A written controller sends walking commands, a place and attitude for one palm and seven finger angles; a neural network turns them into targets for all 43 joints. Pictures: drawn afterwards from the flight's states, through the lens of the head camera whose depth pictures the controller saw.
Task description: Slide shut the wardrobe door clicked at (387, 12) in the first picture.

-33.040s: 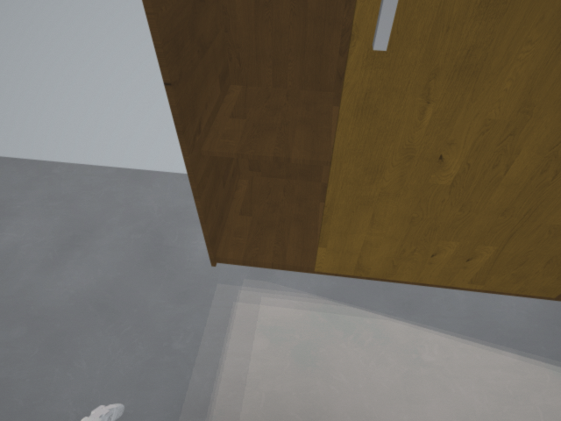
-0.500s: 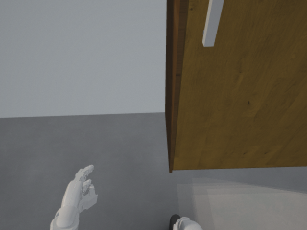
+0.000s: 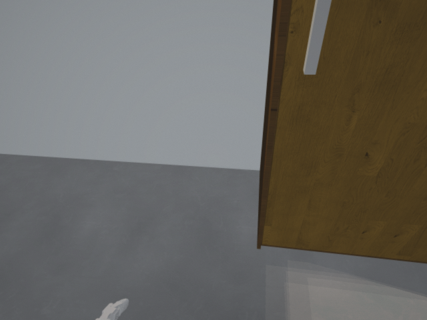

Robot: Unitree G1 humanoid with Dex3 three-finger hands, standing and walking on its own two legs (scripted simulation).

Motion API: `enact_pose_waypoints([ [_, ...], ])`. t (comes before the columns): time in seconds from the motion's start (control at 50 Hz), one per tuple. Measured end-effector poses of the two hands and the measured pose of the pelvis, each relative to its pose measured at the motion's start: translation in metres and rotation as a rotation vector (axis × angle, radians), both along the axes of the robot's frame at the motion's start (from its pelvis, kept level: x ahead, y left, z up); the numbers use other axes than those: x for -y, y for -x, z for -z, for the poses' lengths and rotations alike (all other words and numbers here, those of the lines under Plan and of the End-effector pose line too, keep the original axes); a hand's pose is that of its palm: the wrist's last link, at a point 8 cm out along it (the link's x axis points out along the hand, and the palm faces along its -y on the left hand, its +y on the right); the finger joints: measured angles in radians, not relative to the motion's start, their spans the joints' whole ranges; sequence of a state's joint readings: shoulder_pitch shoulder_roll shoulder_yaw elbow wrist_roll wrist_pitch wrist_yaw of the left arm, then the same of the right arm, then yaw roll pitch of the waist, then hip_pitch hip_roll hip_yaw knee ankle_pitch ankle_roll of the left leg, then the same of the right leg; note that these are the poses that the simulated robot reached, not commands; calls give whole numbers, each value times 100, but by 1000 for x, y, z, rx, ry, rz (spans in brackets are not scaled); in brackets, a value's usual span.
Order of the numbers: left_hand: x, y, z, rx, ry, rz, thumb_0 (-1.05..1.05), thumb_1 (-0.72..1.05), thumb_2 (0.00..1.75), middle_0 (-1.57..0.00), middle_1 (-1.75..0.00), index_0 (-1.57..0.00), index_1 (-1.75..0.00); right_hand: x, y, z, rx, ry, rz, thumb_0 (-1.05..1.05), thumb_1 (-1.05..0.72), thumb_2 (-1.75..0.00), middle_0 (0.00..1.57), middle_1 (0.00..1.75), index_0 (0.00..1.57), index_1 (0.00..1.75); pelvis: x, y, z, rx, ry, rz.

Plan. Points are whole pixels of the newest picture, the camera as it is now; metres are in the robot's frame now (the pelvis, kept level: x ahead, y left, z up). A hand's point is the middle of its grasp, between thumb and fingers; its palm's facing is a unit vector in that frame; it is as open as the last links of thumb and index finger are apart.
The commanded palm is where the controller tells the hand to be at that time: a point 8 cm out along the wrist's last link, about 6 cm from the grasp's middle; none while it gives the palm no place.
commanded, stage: stop stepping back and stand still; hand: right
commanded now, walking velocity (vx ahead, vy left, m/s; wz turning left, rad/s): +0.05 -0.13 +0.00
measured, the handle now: (314, 33) +0.63 -0.20 +0.28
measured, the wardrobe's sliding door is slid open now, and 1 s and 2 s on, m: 0.00 0.00 0.00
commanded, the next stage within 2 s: let the arm hang, fingers relaxed in 0.44 s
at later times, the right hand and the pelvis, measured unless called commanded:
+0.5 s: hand out of the picture +0.18 -0.30 +0.19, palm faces +0.50 +0.73 -0.46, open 7.4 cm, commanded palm +0.14 -0.34 +0.18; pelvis +0.01 -0.03 +0.00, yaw -3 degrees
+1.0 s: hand out of the picture +0.05 -0.22 -0.17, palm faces +0.10 +0.98 -0.18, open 7.0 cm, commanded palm none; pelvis +0.01 -0.03 +0.00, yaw -7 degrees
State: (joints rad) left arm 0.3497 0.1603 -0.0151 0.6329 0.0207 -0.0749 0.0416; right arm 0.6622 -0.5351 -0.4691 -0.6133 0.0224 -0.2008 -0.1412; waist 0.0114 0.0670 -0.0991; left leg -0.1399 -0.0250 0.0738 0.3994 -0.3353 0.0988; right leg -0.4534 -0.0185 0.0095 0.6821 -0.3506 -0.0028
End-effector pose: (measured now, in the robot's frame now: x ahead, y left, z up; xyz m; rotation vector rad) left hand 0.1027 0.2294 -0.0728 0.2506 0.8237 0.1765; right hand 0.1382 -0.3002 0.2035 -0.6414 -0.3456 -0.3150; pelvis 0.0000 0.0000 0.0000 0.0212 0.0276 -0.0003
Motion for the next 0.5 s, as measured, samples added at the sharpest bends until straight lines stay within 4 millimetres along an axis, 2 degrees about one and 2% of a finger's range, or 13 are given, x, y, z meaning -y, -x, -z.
enact_pose_waypoints([
  [0.06, -10, -3, 10, -38, -24, 10, 1, 90, 90, -21, -30, -21, -30, 19, 6, 0, 42, -41, 80, 1, -88, -90, 21, 30, 22, 30, 4, 8, 2, 32, -23, 11],
  [0.14, -14, -15, -1, 29, -55, -5, 1, 90, 90, -21, -30, -21, -30, 41, 8, 17, 90, -173, 177, 1, -89, -90, 21, 30, 22, 30, 11, 2, 3, 58, 1, 20],
  [0.22, -6, -36, -4, 123, -102, 7, 1, 90, 90, -20, -30, -21, -30, 42, -1, 43, 91, -276, 156, 1, -89, -90, 20, 30, 21, 30, 26, -3, 15, 81, -5, 48],
  [0.26, 5, -46, -9, 151, -91, 16, 1, 90, 90, -20, -30, -20, -30, 39, -7, 47, 84, -288, 128, 2, -89, -90, 20, 30, 21, 30, 28, -1, 14, 88, 10, 40],
  [0.3, 19, -53, -15, 178, -64, 43, 1, 91, 90, -20, -30, -20, -30, 36, -11, 41, 77, -256, 101, 2, -89, -90, 20, 30, 21, 30, 26, 1, 10, 86, 15, 43],
  [0.36, 41, -62, -20, 199, 0, 101, 1, 90, 90, -20, -30, -20, -30, 31, -9, 17, 85, -163, 76, 2, -89, -90, 21, 30, 21, 30, 23, 3, 4, 75, 5, 54],
  [0.44, 57, -71, -9, 178, 70, 146, 1, 90, 90, -21, -30, -21, -30, 27, 1, -4, 73, -38, 71, 2, -89, -90, 21, 30, 21, 30, 23, -1, 5, 53, -5, 56],
  [0.5, 60, -74, 1, 107, 77, 150, 1, 90, 90, -21, -30, -21, -30, 37, 3, -5, 55, -54, 114, 1, -89, -90, 21, 30, 22, 30, 29, -11, 1, 38, -3, 52],
])
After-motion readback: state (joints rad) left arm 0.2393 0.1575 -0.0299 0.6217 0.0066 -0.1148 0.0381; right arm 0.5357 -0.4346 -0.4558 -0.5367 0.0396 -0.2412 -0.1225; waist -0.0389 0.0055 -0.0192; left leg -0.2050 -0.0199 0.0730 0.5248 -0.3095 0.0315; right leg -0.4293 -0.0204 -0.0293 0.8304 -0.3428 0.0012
